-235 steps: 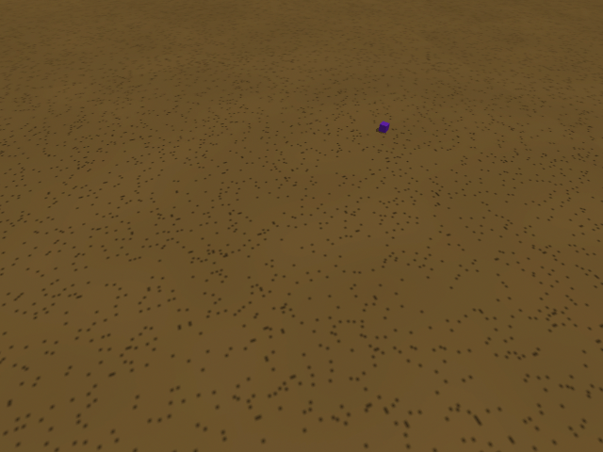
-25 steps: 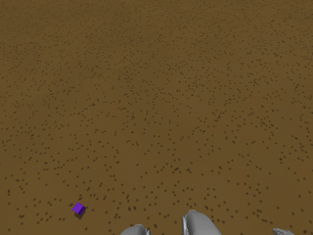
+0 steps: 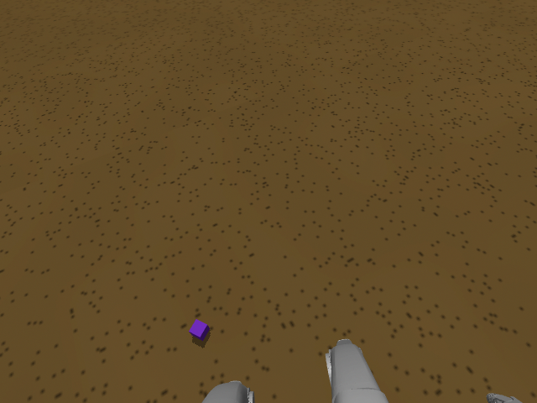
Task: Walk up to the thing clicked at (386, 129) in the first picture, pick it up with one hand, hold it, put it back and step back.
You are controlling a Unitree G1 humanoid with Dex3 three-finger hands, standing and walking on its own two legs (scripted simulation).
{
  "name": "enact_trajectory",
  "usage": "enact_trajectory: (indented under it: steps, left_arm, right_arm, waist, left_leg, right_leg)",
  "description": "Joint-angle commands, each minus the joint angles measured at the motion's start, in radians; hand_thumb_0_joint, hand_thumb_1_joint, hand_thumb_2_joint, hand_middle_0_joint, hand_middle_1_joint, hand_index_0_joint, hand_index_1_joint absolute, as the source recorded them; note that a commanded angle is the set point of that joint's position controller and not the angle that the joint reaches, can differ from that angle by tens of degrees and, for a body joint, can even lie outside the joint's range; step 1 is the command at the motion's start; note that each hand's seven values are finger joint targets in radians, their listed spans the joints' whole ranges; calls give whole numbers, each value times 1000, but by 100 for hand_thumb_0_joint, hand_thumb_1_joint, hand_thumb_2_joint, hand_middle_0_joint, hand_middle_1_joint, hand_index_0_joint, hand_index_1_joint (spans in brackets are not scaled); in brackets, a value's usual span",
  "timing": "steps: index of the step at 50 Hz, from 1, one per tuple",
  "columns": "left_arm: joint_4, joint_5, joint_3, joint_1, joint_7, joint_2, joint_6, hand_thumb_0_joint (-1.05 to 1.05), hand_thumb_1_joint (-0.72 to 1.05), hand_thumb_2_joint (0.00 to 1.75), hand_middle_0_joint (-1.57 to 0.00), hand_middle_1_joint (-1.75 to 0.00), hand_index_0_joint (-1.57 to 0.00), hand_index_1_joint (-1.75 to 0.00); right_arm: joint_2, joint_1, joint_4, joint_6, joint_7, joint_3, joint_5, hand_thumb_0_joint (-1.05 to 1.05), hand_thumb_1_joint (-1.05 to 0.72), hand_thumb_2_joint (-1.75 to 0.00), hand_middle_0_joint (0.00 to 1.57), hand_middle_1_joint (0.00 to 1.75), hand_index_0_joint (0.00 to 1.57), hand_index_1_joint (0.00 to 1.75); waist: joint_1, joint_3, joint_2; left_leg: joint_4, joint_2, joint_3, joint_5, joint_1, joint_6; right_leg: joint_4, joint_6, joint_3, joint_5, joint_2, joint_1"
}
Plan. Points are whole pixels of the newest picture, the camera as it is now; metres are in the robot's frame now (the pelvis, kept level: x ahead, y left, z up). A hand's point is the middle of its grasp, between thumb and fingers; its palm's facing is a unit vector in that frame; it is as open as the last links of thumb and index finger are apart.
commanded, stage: walk up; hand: left
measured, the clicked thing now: (199, 330) +0.43 +0.30 -0.69
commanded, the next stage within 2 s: none
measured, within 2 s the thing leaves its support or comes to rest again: neither
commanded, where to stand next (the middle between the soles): +0.02 +0.15 m, yaw -10 degrees
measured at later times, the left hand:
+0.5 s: hand out of the picture +0.01 +0.49 -0.10, palm faces -0.08 -0.83 -0.56, open 7.4 cm
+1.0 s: hand out of the picture +0.07 +0.44 -0.11, palm faces -0.23 -0.90 -0.37, open 7.4 cm
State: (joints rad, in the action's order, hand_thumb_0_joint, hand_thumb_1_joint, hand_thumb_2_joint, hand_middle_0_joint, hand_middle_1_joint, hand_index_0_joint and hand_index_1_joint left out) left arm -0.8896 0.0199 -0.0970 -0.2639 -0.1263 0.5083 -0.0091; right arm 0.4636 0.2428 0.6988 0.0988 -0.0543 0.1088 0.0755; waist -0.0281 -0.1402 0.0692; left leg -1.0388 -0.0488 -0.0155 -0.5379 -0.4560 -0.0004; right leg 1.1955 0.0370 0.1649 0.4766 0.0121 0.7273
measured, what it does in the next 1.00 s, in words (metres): steps to the left: right foot, then left foot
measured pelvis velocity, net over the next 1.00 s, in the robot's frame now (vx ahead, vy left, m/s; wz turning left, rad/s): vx -0.08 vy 0.19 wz -0.19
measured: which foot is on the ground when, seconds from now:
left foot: down 0.00-0.22, up 0.24-0.48, down 0.50-0.98, up 1.00-1.00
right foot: up 0.00-0.18, down 0.20-0.52, up 0.54-0.94, down 0.96-1.00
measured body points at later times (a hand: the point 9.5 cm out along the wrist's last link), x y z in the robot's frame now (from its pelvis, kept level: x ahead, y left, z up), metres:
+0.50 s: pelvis -0.10 +0.19 +0.01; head -0.08 +0.16 +0.46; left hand +0.01 +0.53 -0.06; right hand -0.04 -0.15 -0.11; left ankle -0.10 +0.36 -0.68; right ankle -0.02 +0.00 -0.67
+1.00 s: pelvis -0.08 +0.19 +0.03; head -0.02 +0.19 +0.48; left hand +0.09 +0.49 -0.09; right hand -0.15 -0.16 -0.07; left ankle -0.10 +0.36 -0.66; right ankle -0.05 +0.06 -0.68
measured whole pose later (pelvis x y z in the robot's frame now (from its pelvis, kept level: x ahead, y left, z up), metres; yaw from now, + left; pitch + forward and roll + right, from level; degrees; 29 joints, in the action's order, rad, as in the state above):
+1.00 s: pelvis -0.08 +0.19 +0.03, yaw -11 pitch -2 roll -1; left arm -0.92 0.03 -0.09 -0.15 0.05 0.41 -0.01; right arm 0.46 0.36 0.92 -0.04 0.04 0.05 0.01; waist -0.03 -0.17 0.00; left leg -0.88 -0.14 -0.01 -0.47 -0.28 -0.02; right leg 0.75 0.01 -0.03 0.31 0.00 0.39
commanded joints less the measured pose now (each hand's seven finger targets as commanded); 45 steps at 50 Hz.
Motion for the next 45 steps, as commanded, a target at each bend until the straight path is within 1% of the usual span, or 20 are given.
enact_trajectory:
  steps: [1,6,7,9,10,11,12,14,18,20,22,24,25,26,27,29,30,37,41,45]
  left_arm:
    - [24,-34,-47,-98,0,190,-35,0,90,90,-20,-30,-20,-30]
    - [69,-41,-31,-94,7,135,-36,0,90,90,-20,-30,-20,-30]
    - [60,-41,-30,-155,5,124,-38,0,90,90,-20,-30,-20,-30]
    - [32,-27,-42,-273,-7,143,-49,0,90,90,-20,-30,-20,-30]
    - [55,-10,-61,-242,-13,207,-53,0,90,90,-20,-30,-20,-30]
    - [112,3,-73,-179,-15,248,-53,0,90,90,-20,-30,-20,-30]
    - [142,2,-83,-121,-29,297,-52,0,90,90,-20,-30,-20,-30]
    - [145,-13,-58,-46,-31,222,-65,0,90,90,-20,-30,-20,-30]
    - [148,13,-57,23,-2,188,-65,0,90,90,-20,-30,-20,-30]
    - [154,40,-51,83,21,186,-52,0,90,90,-20,-30,-20,-30]
    - [149,57,-58,102,48,204,-33,0,90,90,-20,-30,-20,-30]
    - [105,42,-45,44,64,136,-1,0,90,90,-20,-30,-20,-30]
    - [106,26,-15,2,68,36,8,0,90,90,-20,-30,-20,-30]
    - [121,13,-11,68,62,47,2,0,90,90,-20,-30,-20,-30]
    - [111,24,-19,195,66,130,-11,0,90,90,-20,-30,-20,-30]
    - [16,-2,-38,81,94,146,-15,0,90,90,-20,-30,-20,-30]
    - [-6,-6,-45,36,107,141,-8,0,90,90,-20,-30,-20,-30]
    - [32,21,-57,115,163,129,25,0,90,90,-20,-30,-20,-30]
    - [61,14,-44,185,168,106,8,0,90,90,-20,-30,-20,-30]
    - [53,-3,-29,147,168,68,-6,0,90,90,-20,-30,-20,-30]
  right_arm:
    - [238,-107,-123,-40,33,71,-11,0,-90,-90,20,30,20,30]
    - [180,0,-114,-27,24,53,9,0,-90,-90,20,30,20,30]
    - [172,-16,-124,-20,22,50,7,0,-90,-90,20,30,20,30]
    - [140,-46,-147,-7,15,40,-6,0,-90,-90,20,30,20,30]
    - [93,17,-135,-7,13,33,-15,0,-90,-90,20,30,20,30]
    - [86,90,-132,-4,15,31,-6,0,-90,-90,20,30,20,30]
    - [170,27,-154,10,34,58,7,0,-90,-90,20,30,20,30]
    - [192,4,-116,7,27,81,-5,0,-90,-90,20,30,20,30]
    - [165,108,-39,-1,7,74,-39,0,-90,-90,20,30,20,30]
    - [147,112,0,-13,5,58,-69,0,-90,-90,20,30,20,30]
    - [144,140,44,-31,14,54,-72,0,-90,-90,20,30,20,30]
    - [147,248,127,-69,47,56,-51,0,-90,-90,20,30,20,30]
    - [196,222,117,-90,62,53,-26,0,-90,-90,20,30,20,30]
    - [317,81,67,-104,65,58,-36,0,-90,-90,20,30,20,30]
    - [344,-53,62,-119,67,54,-54,0,-90,-90,20,30,20,30]
    - [278,-102,86,-150,82,33,-36,0,-90,-90,20,30,20,30]
    - [277,-69,107,-157,87,33,-37,0,-90,-90,20,30,20,30]
    - [274,104,182,-186,105,40,-44,0,-90,-90,20,30,20,30]
    - [258,173,183,-196,109,34,-50,0,-90,-90,20,30,20,30]
    - [241,131,155,-183,102,14,-55,0,-90,-90,20,30,20,30]
  waist:
    - [9,39,162]
    - [-17,102,165]
    - [17,130,147]
    - [86,184,28]
    - [75,186,-137]
    - [31,211,-212]
    - [57,224,-182]
    - [16,124,17]
    - [1,161,-170]
    - [-3,154,-318]
    - [-3,151,-362]
    - [-46,121,-82]
    - [-37,57,109]
    - [-7,-32,132]
    - [-12,-146,52]
    - [41,-113,-24]
    - [40,-72,47]
    - [-18,-22,108]
    - [-46,24,96]
    - [-9,93,157]
  left_leg:
    - [550,-179,320,204,19,154]
    - [480,-171,250,551,173,163]
    - [440,-178,246,608,163,165]
    - [268,-112,143,599,57,85]
    - [100,-23,96,345,-160,5]
    - [-121,19,89,-71,-342,-62]
    - [-292,-7,210,-126,-305,-23]
    - [-411,12,263,30,-228,-19]
    - [-362,63,156,136,-84,-17]
    - [-46,34,27,53,26,-28]
    - [216,49,-80,-38,165,-32]
    - [484,93,-85,52,302,-45]
    - [589,-61,259,-241,267,23]
    - [793,-363,731,-431,61,166]
    - [869,-443,864,-531,-112,265]
    - [732,-269,532,-325,-48,159]
    - [701,-242,469,-274,8,139]
    - [682,-263,406,-60,305,180]
    - [596,-274,314,409,448,201]
    - [480,-216,131,737,342,170]
  right_leg:
    - [120,5,-137,-31,-45,-13]
    - [-228,-7,-190,8,-7,-180]
    - [-331,6,-179,-17,9,-267]
    - [-666,25,-156,-259,36,-553]
    - [-702,77,71,-291,145,-732]
    - [-687,208,383,-446,434,-792]
    - [-753,345,558,-436,571,-582]
    - [-735,266,303,-304,407,-396]
    - [-691,162,63,41,217,-289]
    - [-702,110,-16,269,138,-234]
    - [-671,106,-15,304,121,-210]
    - [-340,76,-85,312,45,-116]
    - [-92,34,-70,199,-32,58]
    - [-75,-10,-25,78,-62,131]
    - [-57,-17,31,23,17,67]
    - [-63,-28,41,-87,8,-18]
    - [-72,-25,-5,-102,1,-48]
    - [-134,-26,-29,-66,0,17]
    - [-254,-23,-78,-8,21,13]
    - [-444,-1,-211,-64,5,-249]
